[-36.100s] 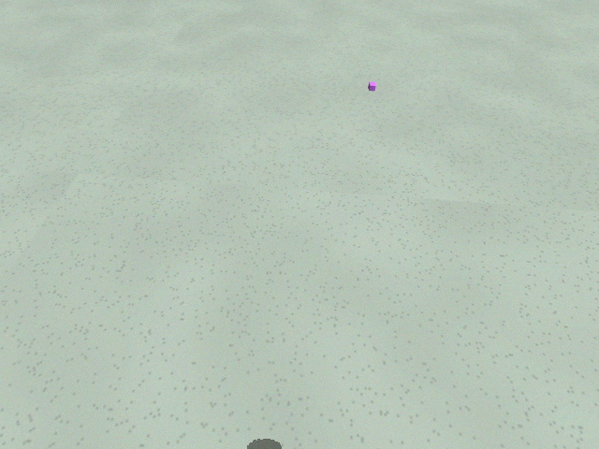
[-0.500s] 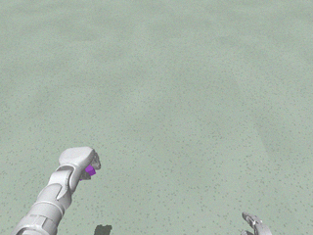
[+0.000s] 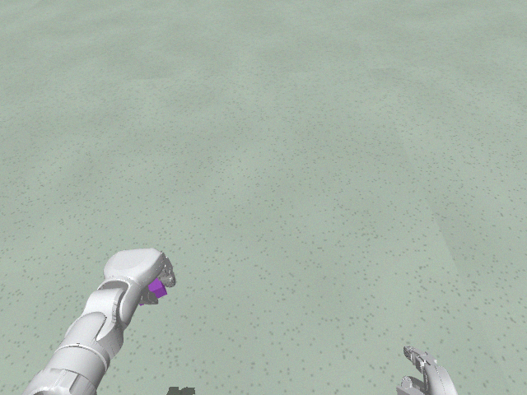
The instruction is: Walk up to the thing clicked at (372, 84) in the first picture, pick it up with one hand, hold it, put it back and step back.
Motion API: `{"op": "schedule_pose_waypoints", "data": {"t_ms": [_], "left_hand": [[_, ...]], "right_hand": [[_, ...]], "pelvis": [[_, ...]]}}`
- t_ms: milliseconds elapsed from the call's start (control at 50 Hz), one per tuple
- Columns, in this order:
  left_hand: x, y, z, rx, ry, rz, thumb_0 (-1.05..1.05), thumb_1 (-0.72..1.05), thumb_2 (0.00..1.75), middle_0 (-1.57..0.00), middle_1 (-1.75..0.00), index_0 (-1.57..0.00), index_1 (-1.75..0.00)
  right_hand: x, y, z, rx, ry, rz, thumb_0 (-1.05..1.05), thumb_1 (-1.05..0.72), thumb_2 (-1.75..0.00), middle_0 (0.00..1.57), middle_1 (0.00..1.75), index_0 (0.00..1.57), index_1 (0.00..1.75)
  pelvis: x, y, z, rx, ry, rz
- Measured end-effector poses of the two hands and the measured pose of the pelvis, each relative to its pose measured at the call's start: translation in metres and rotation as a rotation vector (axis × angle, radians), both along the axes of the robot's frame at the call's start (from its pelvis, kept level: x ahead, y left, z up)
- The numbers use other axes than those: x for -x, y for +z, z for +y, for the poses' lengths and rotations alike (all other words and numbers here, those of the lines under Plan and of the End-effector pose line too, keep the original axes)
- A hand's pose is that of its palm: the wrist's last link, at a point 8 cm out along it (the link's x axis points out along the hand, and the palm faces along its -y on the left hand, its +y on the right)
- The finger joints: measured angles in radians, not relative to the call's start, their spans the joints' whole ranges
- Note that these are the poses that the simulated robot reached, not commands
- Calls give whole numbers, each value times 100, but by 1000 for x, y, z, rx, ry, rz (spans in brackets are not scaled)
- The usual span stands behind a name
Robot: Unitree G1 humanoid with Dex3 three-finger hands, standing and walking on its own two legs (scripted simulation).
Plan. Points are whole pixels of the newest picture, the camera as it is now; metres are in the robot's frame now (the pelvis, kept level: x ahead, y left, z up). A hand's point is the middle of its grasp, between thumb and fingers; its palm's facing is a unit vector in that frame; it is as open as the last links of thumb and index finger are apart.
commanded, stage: hold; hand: left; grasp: from above
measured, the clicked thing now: (149, 288) +0.32 +0.23 -0.07
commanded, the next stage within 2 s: crouch in 0.96 s
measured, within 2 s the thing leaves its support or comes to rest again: neither
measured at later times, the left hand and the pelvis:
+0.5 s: hand (140, 292) +0.28 +0.22 -0.02, palm faces -0.44 -0.04 -0.90, open 5.1 cm; pelvis -0.01 +0.00 +0.01, yaw +0 degrees
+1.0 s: hand (142, 289) +0.29 +0.22 -0.02, palm faces -0.44 -0.04 -0.90, open 5.1 cm; pelvis +0.00 +0.00 +0.01, yaw +0 degrees
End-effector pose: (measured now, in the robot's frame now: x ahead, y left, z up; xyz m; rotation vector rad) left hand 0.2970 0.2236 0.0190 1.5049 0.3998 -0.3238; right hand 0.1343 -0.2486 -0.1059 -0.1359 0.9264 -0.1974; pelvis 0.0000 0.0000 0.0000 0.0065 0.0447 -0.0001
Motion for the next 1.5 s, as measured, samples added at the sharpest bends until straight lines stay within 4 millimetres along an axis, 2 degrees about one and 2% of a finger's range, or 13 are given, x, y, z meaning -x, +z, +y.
{"op": "schedule_pose_waypoints", "data": {"t_ms": [400,760,920,1120,1220,1300,1420,1500], "left_hand": [[6,17,-1,2,-6,-12,-6,66,0,-101,-8,-115,-8],[8,13,-4,7,-17,4,-6,66,0,-100,-9,-114,-9],[3,17,-3,3,-11,-16,-6,67,0,-100,-9,-115,-10],[0,10,-4,10,-12,11,-6,67,0,-99,-10,-115,-10],[1,2,-4,10,-16,7,-6,67,0,-100,-8,-117,-10],[2,-13,-4,7,-15,2,-7,66,0,-102,-7,-119,-8],[1,-50,-1,-25,-15,19,-7,65,0,-104,-4,-120,-6],[-9,-80,1,-48,-25,14,-7,65,0,-104,-4,-120,-6]], "right_hand": [[-6,9,2,-6,13,-38,1,-91,-90,20,30,20,30],[-5,11,3,-4,12,-31,1,-91,-90,20,30,20,30],[-4,9,2,-4,6,-16,1,-91,-90,20,30,20,30],[-8,9,2,-6,2,-7,1,-91,-90,20,30,20,30],[-10,9,1,-2,-1,1,1,-90,-90,20,30,20,30],[-9,7,0,6,1,16,1,-90,-90,20,30,20,30],[2,-4,-6,31,12,76,1,-90,-90,20,30,21,30],[18,-23,-13,62,12,131,1,-90,-90,20,30,21,30]], "pelvis": [[5,5,-2,-2,-3,-36],[6,8,-2,-3,-5,-40],[3,8,-1,-3,-5,-39],[-2,9,-1,-2,-4,-32],[-4,8,-1,-1,-1,-23],[-4,6,-1,-1,3,-4],[1,-4,-2,4,15,56],[8,-22,-1,11,23,134]]}}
